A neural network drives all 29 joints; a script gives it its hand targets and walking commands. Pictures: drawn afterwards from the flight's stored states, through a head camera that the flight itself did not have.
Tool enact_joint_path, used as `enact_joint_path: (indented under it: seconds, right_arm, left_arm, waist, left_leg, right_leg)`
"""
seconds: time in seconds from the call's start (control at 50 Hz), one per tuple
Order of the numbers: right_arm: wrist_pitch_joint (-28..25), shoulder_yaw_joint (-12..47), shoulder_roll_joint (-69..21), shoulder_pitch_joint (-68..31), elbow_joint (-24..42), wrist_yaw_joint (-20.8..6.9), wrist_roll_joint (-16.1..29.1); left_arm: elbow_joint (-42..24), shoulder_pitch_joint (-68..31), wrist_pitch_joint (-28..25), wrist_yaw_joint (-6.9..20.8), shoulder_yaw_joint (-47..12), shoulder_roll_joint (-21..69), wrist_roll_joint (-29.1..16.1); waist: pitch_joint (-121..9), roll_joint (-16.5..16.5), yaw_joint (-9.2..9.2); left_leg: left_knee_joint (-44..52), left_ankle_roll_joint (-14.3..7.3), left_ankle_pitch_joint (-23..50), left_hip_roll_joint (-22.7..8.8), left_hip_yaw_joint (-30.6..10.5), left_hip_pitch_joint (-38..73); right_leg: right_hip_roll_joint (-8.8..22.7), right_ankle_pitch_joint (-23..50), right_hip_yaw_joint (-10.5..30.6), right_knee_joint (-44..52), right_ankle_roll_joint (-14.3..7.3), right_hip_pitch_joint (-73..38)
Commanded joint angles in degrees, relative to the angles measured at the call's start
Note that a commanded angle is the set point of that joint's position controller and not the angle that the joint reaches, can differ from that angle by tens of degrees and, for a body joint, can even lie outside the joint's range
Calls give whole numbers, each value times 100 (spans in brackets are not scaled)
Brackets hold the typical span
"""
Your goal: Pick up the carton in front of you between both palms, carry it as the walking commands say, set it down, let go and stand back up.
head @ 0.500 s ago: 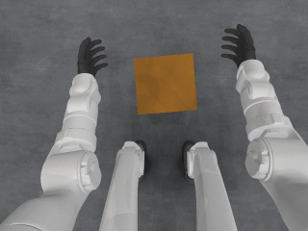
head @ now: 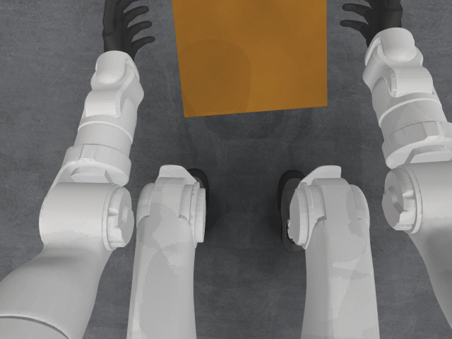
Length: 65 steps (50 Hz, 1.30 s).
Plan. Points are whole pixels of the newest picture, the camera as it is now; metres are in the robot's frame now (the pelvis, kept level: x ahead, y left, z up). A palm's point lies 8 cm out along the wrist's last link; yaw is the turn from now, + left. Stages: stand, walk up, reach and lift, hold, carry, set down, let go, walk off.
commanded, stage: reach and lift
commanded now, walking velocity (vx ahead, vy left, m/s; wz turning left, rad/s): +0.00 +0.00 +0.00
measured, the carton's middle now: (247, 57) +0.50 -0.01 -0.28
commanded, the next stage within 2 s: none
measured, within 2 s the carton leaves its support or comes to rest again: leaves its support in 0.92 s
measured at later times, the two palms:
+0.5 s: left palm (133, 48) +0.51 +0.18 -0.21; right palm (356, 29) +0.53 -0.18 -0.21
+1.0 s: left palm (147, 37) +0.52 +0.15 -0.19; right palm (344, 22) +0.53 -0.15 -0.20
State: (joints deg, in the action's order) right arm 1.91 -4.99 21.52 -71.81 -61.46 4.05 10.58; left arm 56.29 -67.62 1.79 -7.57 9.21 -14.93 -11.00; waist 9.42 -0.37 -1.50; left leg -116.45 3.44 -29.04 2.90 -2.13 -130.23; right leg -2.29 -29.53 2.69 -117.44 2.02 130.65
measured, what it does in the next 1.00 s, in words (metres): stands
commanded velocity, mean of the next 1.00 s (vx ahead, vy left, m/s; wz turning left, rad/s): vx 0.00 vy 0.00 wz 0.00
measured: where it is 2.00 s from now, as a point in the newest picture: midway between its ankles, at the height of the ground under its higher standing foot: (242, 223)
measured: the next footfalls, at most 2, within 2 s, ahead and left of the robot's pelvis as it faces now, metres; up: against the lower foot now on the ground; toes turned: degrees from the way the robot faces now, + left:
none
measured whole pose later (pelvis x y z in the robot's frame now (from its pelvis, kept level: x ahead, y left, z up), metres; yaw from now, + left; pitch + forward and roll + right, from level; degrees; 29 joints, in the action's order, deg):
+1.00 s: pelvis +0.00 +0.00 -0.04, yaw +0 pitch +38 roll +1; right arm 3.8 -0.4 16.8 -78.6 -66.0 8.1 10.8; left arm 60.7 -74.3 3.2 -11.2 9.8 -11.0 -12.1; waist 13.8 -1.8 -1.3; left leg -124.8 4.6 -31.2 4.8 -2.7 -131.2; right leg -3.1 -31.8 3.0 -126.0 2.4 131.7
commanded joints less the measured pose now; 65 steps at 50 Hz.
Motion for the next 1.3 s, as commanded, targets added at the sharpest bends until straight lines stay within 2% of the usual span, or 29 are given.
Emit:
enact_joint_path:
  seconds: [0.0, 0.08, 0.12, 0.16, 0.28, 0.32, 0.42, 0.56, 0.62, 0.66, 0.68, 0.72, 0.76, 0.82, 0.9, 1.0, 1.06, 1.1, 1.14, 1.2, 1.28]
  right_arm:
    - [-213, 49, 723, -1528, 105, 36, 99]
    - [-355, 241, 874, -1868, 122, 104, 282]
    - [-407, 342, 927, -1999, 332, 151, 354]
    - [-402, 418, 876, -2130, 326, 152, 342]
    - [-359, 481, 707, -1773, 312, 154, 315]
    - [-343, 444, 602, -1575, 96, 151, 256]
    - [-392, 374, 449, -1519, 16, 136, 209]
    - [-473, 640, 83, -1897, 89, 157, 324]
    - [-511, 678, -178, -2084, 18, 184, 225]
    - [-518, 733, -471, -2219, -91, 165, 148]
    - [-521, 839, -900, -2371, -25, 111, 123]
    - [-481, 1301, -2534, -3082, 5, -173, 176]
    - [-380, 1492, -3788, -3571, 64, -475, 57]
    - [-216, 1422, -4848, -3813, 243, -774, -110]
    - [-69, 1605, -5668, -3933, 771, -913, 68]
    - [172, 1976, -6512, -3741, 1742, -821, 274]
    - [445, 2097, -6880, -3384, 2362, -811, 177]
    - [650, 2072, -7116, -3134, 2611, -862, 0]
    - [858, 1921, -7304, -2896, 2548, -953, -243]
    - [1126, 1512, -7537, -2596, 2025, -1097, -663]
    - [1278, 944, -7622, -2424, 1536, -1253, -1156]
  left_arm:
    - [-114, -1374, -206, -16, -28, -673, -91]
    - [-105, -1711, -337, -61, -178, -853, -275]
    - [-187, -1767, -375, -82, -376, -667, -561]
    - [33, -1832, -360, -49, -550, -527, -706]
    - [71, -1474, -391, -115, -491, -557, -673]
    - [222, -1305, -399, -115, -439, -520, -573]
    - [171, -1282, -456, -108, -358, -405, -417]
    - [-4, -1693, -486, -126, -766, 107, -601]
    - [134, -1881, -500, -153, -862, 476, -607]
    - [293, -1944, -510, -154, -804, 689, -485]
    - [235, -2109, -516, -93, -875, 1043, -431]
    - [151, -2942, -482, 199, -1272, 2558, -389]
    - [66, -3562, -371, 526, -1406, 3704, -188]
    - [-155, -3943, -193, 848, -1256, 4655, 104]
    - [-607, -4127, -47, 1026, -1472, 5420, -53]
    - [-1591, -4067, 180, 996, -2034, 6196, -315]
    - [-2382, -3973, 411, 1035, -2294, 6386, -238]
    - [-2705, -3830, 598, 1080, -2362, 6536, -79]
    - [-2662, -3588, 815, 1154, -2229, 6687, 164]
    - [-2003, -3155, 1128, 1293, -1762, 6952, 629]
    - [-1429, -2921, 1313, 1433, -1171, 7110, 1136]
  waist:
    - [-5748, 182, -10]
    - [-6176, 231, -6]
    - [-6398, 243, 79]
    - [-6105, 318, 170]
    - [-6376, 467, 62]
    - [-6053, 428, 35]
    - [-5731, 309, -3]
    - [-5722, 212, 117]
    - [-5648, 177, 203]
    - [-5524, 230, 119]
    - [-5489, 270, 79]
    - [-5631, 288, 87]
    - [-5542, 302, 126]
    - [-5568, 331, 133]
    - [-6368, 311, 110]
    - [-8112, 305, 65]
    - [-8807, 335, 64]
    - [-8799, 302, 38]
    - [-8271, 293, 25]
    - [-7085, 278, 10]
    - [-6513, 237, 17]
  left_leg:
    - [671, 26, 726, -150, 472, 3028]
    - [356, 10, 1048, -173, 482, 3201]
    - [287, 21, 1133, -141, 500, 3302]
    - [205, 36, 1187, -122, 475, 3038]
    - [97, 27, 1519, -51, 548, 3026]
    - [117, 34, 1436, -37, 541, 2834]
    - [156, 25, 1457, -22, 511, 2712]
    - [267, 23, 1352, 53, 441, 2909]
    - [312, 18, 1228, 132, 426, 2991]
    - [353, -9, 1145, 179, 437, 3000]
    - [368, -35, 1121, 226, 435, 2995]
    - [265, -66, 1278, 326, 435, 2860]
    - [179, -79, 1208, 449, 465, 2697]
    - [94, -61, 1133, 565, 602, 2682]
    - [-46, -74, 1612, 623, 758, 3058]
    - [-40, -21, 2109, 665, 880, 3825]
    - [170, -39, 1973, 709, 904, 4145]
    - [387, -61, 1670, 741, 904, 4167]
    - [652, -84, 1164, 754, 883, 3922]
    - [1085, -105, 342, 757, 850, 3411]
    - [1563, -142, 40, 774, 819, 3297]
  right_leg:
    - [184, 624, -314, 799, -35, -3037]
    - [206, 975, -286, 494, -30, -3345]
    - [206, 1051, -318, 441, -48, -3489]
    - [196, 1200, -321, 368, -49, -3473]
    - [144, 1699, -306, 210, -37, -3986]
    - [136, 1643, -295, 226, -29, -3757]
    - [98, 1573, -247, 280, -60, -3347]
    - [61, 1316, -274, 386, -98, -3197]
    - [11, 1151, -302, 447, -113, -3172]
    - [-18, 1017, -321, 484, -105, -3119]
    - [-58, 973, -330, 496, -107, -3129]
    - [-155, 1197, -302, 433, -150, -3131]
    - [-236, 1179, -346, 372, -159, -3036]
    - [-348, 1125, -464, 307, -151, -2897]
    - [-480, 1690, -540, 172, -127, -3374]
    - [-594, 2315, -679, 138, -71, -4507]
    - [-683, 2172, -737, 361, -62, -4876]
    - [-725, 1833, -760, 571, -69, -4806]
    - [-731, 1293, -764, 831, -75, -4430]
    - [-705, 447, -746, 1279, -101, -3804]
    - [-737, 68, -692, 1772, -154, -3672]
